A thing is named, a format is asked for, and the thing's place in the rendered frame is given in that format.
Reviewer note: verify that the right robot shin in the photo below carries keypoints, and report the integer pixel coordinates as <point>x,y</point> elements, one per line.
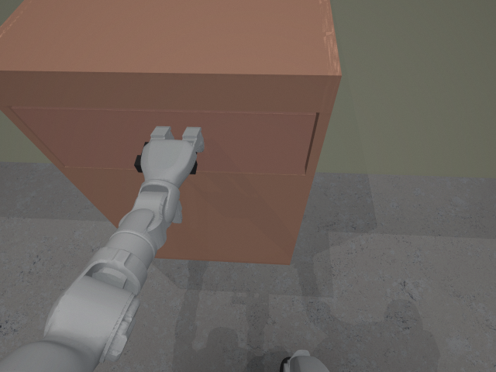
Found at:
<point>300,353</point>

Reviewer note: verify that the robot right thigh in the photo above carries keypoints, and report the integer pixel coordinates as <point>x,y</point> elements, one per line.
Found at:
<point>304,364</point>

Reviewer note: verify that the robot left forearm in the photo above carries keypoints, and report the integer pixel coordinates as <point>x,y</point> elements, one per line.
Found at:
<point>126,257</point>

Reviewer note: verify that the left robot upper arm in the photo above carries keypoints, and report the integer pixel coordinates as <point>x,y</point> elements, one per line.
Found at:
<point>92,325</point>

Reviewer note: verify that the cabinet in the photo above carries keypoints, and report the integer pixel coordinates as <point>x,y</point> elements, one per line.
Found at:
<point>225,55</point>

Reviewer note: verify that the drawer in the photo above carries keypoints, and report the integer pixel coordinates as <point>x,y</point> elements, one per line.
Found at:
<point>235,141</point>

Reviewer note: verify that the robot left hand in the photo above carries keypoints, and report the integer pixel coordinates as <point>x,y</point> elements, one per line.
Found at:
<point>171,160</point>

